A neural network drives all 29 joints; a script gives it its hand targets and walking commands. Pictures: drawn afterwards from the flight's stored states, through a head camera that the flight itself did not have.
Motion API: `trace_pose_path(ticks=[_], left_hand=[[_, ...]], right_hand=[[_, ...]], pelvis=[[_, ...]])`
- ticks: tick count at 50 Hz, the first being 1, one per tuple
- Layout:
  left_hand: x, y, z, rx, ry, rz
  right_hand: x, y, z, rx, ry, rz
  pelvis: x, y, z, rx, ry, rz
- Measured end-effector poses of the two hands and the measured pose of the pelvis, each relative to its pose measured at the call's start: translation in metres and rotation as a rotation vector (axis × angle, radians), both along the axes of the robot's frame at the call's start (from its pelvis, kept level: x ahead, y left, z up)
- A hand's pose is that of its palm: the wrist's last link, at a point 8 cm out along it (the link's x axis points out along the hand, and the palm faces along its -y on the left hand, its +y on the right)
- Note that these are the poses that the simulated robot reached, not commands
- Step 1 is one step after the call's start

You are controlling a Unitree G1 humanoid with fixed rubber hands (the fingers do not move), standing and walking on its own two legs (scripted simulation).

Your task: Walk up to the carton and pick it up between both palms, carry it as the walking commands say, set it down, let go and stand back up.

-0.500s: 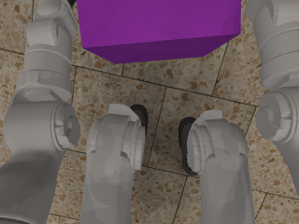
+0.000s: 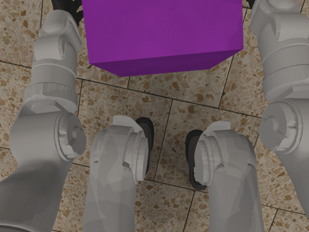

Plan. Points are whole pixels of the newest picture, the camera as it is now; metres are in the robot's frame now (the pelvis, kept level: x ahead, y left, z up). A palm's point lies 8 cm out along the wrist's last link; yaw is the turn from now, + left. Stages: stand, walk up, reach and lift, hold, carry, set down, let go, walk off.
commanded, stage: set down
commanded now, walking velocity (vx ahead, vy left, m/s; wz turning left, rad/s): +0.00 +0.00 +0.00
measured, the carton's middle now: (160, 15) +0.55 +0.05 -0.24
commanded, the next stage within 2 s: none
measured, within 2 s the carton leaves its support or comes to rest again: rests again in 0.72 s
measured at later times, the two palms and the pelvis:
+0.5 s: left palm (67, 13) +0.52 +0.23 -0.16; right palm out of the picture +0.57 -0.13 -0.15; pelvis +0.00 +0.00 +0.00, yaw +0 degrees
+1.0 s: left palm (75, 18) +0.52 +0.23 -0.19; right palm out of the picture +0.57 -0.13 -0.18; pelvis +0.00 +0.00 +0.00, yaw -1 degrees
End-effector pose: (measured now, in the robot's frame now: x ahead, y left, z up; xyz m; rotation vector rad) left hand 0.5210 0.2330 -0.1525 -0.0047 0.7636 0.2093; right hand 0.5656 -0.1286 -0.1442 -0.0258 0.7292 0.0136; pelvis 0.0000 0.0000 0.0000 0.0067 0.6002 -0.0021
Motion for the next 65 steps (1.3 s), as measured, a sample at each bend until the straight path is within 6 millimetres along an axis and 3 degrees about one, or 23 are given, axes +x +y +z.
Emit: trace_pose_path(ticks=[32, 49, 55, 65], left_hand=[[0.004, 0.003, -0.008, -0.037, -0.037, -0.009], [0.001, -0.001, -0.034, 0.025, -0.006, 0.027], [-0.002, 0.01, -0.036, 0.04, -0.013, 0.055], [-0.005, 0.036, -0.029, 0.061, -0.01, 0.075]], right_hand=[[0.007, -0.001, -0.009, 0.02, -0.032, 0.019], [0.001, 0.0, -0.035, -0.062, -0.012, 0.019], [-0.003, -0.004, -0.041, -0.079, -0.01, 0.006], [-0.004, -0.029, -0.036, -0.118, 0.002, -0.017]], pelvis=[[-0.001, -0.002, -0.004, 0.006, -0.032, -0.011], [0.003, 0.001, -0.003, 0.001, -0.038, -0.011], [0.0, 0.004, -0.005, -0.002, -0.056, -0.007], [-0.004, 0.009, -0.009, -0.011, -0.059, -0.002]])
